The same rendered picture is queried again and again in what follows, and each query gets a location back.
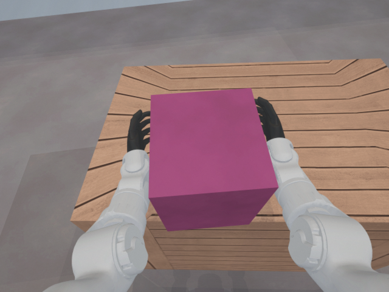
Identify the right robot hand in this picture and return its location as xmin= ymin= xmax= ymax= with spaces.
xmin=254 ymin=97 xmax=285 ymax=141

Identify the left robot upper arm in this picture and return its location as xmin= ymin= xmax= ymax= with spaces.
xmin=43 ymin=222 xmax=148 ymax=292

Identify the carton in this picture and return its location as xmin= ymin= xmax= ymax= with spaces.
xmin=148 ymin=88 xmax=279 ymax=231

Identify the left robot hand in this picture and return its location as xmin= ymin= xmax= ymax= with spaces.
xmin=127 ymin=109 xmax=150 ymax=152

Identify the right robot forearm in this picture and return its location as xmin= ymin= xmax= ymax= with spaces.
xmin=266 ymin=137 xmax=373 ymax=260

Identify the left robot forearm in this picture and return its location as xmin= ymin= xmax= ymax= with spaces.
xmin=72 ymin=150 xmax=150 ymax=273

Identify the pedestal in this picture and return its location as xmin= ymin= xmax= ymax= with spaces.
xmin=70 ymin=58 xmax=389 ymax=272

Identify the right robot upper arm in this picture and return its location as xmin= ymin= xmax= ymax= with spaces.
xmin=288 ymin=213 xmax=389 ymax=292

